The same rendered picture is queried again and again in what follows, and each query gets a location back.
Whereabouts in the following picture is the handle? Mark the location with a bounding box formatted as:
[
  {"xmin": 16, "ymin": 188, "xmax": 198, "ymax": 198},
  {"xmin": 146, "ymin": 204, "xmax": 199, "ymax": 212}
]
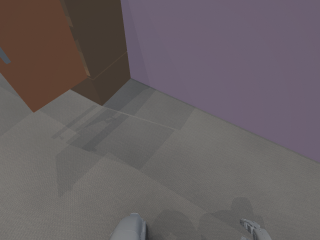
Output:
[{"xmin": 0, "ymin": 47, "xmax": 11, "ymax": 64}]

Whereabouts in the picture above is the robot right hand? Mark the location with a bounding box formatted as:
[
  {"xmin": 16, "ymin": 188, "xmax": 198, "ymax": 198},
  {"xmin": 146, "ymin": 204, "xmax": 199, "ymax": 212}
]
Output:
[{"xmin": 239, "ymin": 218, "xmax": 272, "ymax": 240}]

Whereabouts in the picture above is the left robot shin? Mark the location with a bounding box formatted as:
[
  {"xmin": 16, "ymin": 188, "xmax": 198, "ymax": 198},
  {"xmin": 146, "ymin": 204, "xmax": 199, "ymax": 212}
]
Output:
[{"xmin": 130, "ymin": 213, "xmax": 142, "ymax": 219}]

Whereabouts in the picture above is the cupboard door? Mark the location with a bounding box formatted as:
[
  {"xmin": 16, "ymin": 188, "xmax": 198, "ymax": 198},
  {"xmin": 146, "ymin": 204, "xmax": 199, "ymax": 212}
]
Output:
[{"xmin": 0, "ymin": 0, "xmax": 88, "ymax": 113}]

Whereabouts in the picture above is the robot left thigh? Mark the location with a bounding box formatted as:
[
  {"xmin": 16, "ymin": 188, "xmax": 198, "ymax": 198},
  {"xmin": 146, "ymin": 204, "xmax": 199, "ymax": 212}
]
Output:
[{"xmin": 109, "ymin": 216, "xmax": 146, "ymax": 240}]

